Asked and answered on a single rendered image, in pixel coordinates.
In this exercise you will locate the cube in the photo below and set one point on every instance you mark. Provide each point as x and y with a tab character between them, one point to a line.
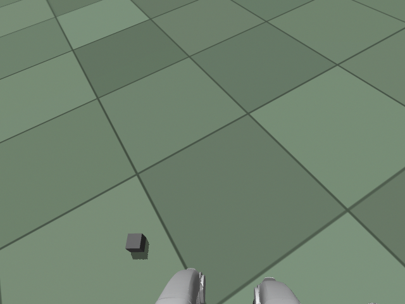
135	242

